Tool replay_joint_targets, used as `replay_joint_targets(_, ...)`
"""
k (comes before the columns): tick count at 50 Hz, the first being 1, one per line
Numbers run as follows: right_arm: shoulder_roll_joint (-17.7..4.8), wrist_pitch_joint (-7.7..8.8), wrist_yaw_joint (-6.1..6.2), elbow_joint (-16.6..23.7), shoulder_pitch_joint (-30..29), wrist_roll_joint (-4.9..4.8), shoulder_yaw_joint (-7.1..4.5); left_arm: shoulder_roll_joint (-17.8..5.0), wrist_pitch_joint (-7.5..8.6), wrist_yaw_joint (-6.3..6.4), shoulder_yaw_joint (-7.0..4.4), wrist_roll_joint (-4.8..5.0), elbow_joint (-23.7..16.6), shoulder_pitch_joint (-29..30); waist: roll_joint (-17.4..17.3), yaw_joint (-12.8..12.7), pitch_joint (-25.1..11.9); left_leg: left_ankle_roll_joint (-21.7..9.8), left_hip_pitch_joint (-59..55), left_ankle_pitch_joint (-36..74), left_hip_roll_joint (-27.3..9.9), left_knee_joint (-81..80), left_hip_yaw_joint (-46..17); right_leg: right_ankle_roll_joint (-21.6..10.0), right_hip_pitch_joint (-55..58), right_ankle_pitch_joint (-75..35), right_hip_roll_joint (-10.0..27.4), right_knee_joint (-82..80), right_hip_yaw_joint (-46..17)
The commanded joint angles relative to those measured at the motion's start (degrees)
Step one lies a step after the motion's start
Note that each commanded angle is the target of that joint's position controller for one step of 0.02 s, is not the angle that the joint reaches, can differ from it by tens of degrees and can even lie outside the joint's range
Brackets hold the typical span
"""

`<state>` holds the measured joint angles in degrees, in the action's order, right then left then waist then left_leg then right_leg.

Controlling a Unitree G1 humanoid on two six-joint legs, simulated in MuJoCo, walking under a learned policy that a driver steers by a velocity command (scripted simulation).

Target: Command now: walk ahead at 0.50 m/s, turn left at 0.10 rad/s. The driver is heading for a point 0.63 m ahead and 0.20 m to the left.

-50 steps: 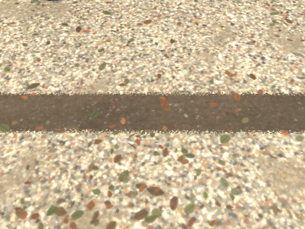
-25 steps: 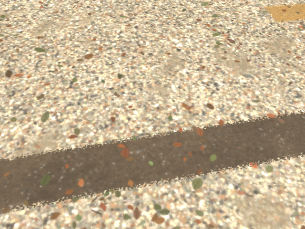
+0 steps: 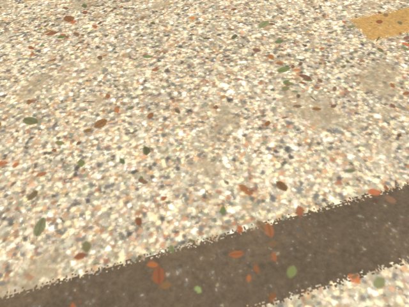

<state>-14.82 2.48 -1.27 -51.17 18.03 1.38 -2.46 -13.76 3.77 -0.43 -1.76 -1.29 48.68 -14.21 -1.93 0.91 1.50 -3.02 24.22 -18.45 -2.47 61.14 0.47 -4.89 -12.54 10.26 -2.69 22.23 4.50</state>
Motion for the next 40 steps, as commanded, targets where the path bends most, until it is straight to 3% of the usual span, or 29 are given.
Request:
replay_joint_targets(1,-2.92,-0.86,-0.75,1.5,2.97,0.3,-0.87,-6.15,1.89,0.35,-1.55,0.43,-0.63,-3.38,5.98,0.35,-0.27,0.75,8.38,4.05,-2.08,0.14,-2.49,-6.3,6.32,-10.5,15.39,-14.37,-12.79)
replay_joint_targets(5,-2.6,-1.25,-1.05,3.67,-5.08,0.12,-0.95,-5.92,2.27,0.51,-1.56,0.3,1.52,-6.58,4.93,-1.01,2.77,1.6,15.22,12.06,-2.01,-5.46,-3.69,-5.32,8.07,-12.12,15.12,-16.71,-6.78)
replay_joint_targets(8,-1.58,-1.0,-1.38,5.32,-10.39,0.14,-0.34,-5.59,2.46,0.63,-1.31,0.37,2.48,-7.2,5.01,-1.8,3.73,1.52,14.13,18.01,-1.49,-13.72,-1.17,-4.14,8.55,-15.82,14.03,-16.71,-1.8)
replay_joint_targets(13,-1.11,-0.7,-2.01,8.84,-18.34,0.44,0.47,-6.53,2.09,1.59,-1.35,0.12,5.37,-11.66,4.93,-3.97,5.15,-1.2,12.64,17.41,-0.2,-24.1,4.5,-3.05,15.91,-26.13,15.91,-13.37,2.81)
replay_joint_targets(16,-2.13,-0.74,-1.7,8.76,-15.58,0.64,-0.03,-8.29,1.4,2.21,-1.66,-0.15,5.93,-10.84,6.67,-1.84,2.23,-4.58,6.43,9.76,3.86,-26.35,7.95,-1.94,20.51,-48.9,16.78,-3.76,5.66)
replay_joint_targets(17,-2.95,-0.7,-1.43,7.82,-11.82,0.77,-0.5,-9.13,0.96,2.37,-1.88,-0.32,5.97,-10.39,7.36,-0.11,-0.24,-6.01,2.04,6.6,5.96,-26.69,8.88,-1.72,21.08,-56.15,16.93,2.96,6.59)
replay_joint_targets(18,-4.21,-0.42,-1.19,6.06,-5.68,0.96,-1.27,-9.87,0.41,2.43,-2.09,-0.38,5.81,-10.12,7.33,2.36,-3.89,-7.6,-5.25,5.4,7.82,-28.81,8.74,-1.42,19.53,-56.57,16.79,12.66,7.26)
replay_joint_targets(19,-6.78,-0.08,-0.67,3.3,3.61,1.62,-2.6,-10.11,0.17,2.38,-2.1,-0.14,4.94,-9.06,5.19,6.82,-8.7,-10.21,-18.88,6.39,6.44,-32.59,4.45,-0.11,11.22,-46.67,15.64,26.36,8.02)
replay_joint_targets(20,-13.6,-0.37,0.38,2.94,9.33,1.93,-4.81,-6.12,0.66,1.62,-1.13,1.0,1.6,-9.75,-4.79,7.67,-15.34,-16.78,-36.18,1.93,-8.96,-34.07,-18.21,2.59,-8.46,-18.13,9.9,47.95,9.23)
replay_joint_targets(21,-15.68,-0.94,0.23,3.62,6.54,-0.01,-5.24,-6.58,1.2,0.93,-1.65,0.79,-1.01,-7.7,-8.95,4.94,-18.9,-22.8,-42.68,9.02,-18.2,-42.94,-44.19,4.1,-23.9,19.83,-0.79,61.2,-0.76)
replay_joint_targets(22,-14.39,-1.37,0.49,3.22,4.52,-1.18,-5.1,-7.6,1.68,0.61,-1.73,0.06,-2.25,-2.11,-1.8,5.08,-12.1,-20.86,-38.27,9.69,-15.97,-43.77,-35.49,3.45,-29.36,14.69,3.87,60.75,-7.36)
replay_joint_targets(23,-11.24,-1.34,0.81,3.24,1.59,-1.25,-4.37,-6.83,2.36,0.41,-1.34,0.56,-2.84,-0.99,0.91,3.22,-5.51,-18.63,-29.98,12.56,-14.38,-45.22,-28.78,3.38,-28.84,10.01,6.27,55.93,-6.87)
replay_joint_targets(24,-8.67,-1.21,0.97,3.42,-0.87,-1.08,-3.68,-6.47,2.32,0.47,-1.43,0.37,-2.34,-1.48,3.58,0.57,-1.31,-15.85,-22.93,16.88,-11.28,-46.65,-23.99,3.62,-25.81,8.5,7.98,50.32,-6.65)
replay_joint_targets(25,-7.24,-0.9,1.2,3.45,-2.56,-1.41,-3.2,-6.23,1.36,0.51,-1.41,-0.66,-2.44,-1.93,3.28,-1.37,0.19,-14.32,-18.01,20.8,-8.41,-47.55,-20.19,4.5,-22.48,8.24,8.89,46.8,-6.76)
replay_joint_targets(27,-6.97,0.17,1.07,3.7,-2.63,-1.53,-2.94,-5.25,-0.73,0.12,-1.26,-1.7,-2.34,-3.4,1.79,-2.74,-1.11,-13.98,-14.53,25.46,-5.83,-48.3,-16.79,6.05,-18.68,7.78,8.92,43.18,-5.98)
replay_joint_targets(30,-9.16,0.84,0.94,3.24,-0.01,-1.45,-3.51,-4.69,-1.83,-0.26,-1.16,-1.55,-4.59,1.31,0.55,-2.02,-0.03,-13.37,-12.72,24.52,-3.76,-49.94,-15.3,7.87,-21.01,2.62,8.96,36.15,-4.62)
replay_joint_targets(36,-9.45,0.44,1.12,2.63,6.61,-1.21,-3.74,-4.86,-1.54,-0.76,-0.69,-0.84,-9.21,14.36,-1.49,3.22,0.99,-10.63,-19.41,24.76,-2.81,-48.25,-17.49,8.45,-25.47,-8.44,7.01,20.52,-4.87)
replay_joint_targets(40,-10.25,0.26,1.75,2.88,8.51,-0.47,-3.89,-5.69,-0.7,-0.92,-0.35,-0.3,-11.69,18.9,-2.17,4.43,0.88,-9.78,-23.79,30.8,-4.28,-44.01,-20.3,7.21,-23.26,-7.48,4.68,13.6,-5.37)
